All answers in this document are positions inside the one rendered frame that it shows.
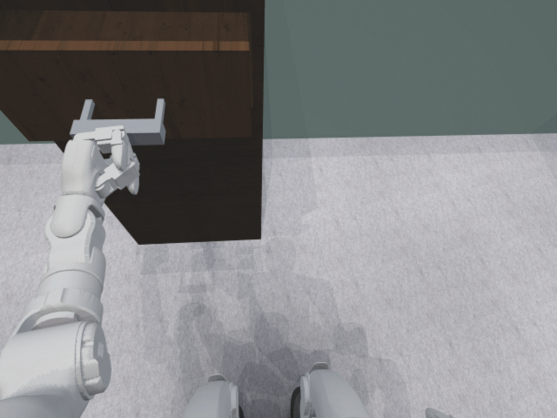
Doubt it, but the robot thigh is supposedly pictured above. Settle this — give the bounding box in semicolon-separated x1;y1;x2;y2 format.
181;381;238;418
300;369;372;418

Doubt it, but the cabinet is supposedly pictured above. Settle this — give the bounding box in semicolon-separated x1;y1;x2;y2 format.
0;0;265;245

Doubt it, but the drawer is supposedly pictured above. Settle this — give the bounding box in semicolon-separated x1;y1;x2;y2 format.
0;10;252;141

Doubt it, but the robot left forearm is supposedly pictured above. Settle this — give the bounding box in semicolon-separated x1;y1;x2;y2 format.
0;194;106;367

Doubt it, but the handle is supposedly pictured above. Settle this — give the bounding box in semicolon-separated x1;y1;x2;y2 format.
70;98;166;145

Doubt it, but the right robot thigh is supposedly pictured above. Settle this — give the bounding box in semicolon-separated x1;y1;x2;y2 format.
300;369;372;418

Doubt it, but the left robot upper arm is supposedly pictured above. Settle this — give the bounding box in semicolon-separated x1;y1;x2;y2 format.
0;320;111;418

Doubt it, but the left robot thigh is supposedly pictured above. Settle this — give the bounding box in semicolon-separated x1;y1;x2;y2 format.
181;381;238;418

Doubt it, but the robot left hand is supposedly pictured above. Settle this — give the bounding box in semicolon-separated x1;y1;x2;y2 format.
61;125;140;206

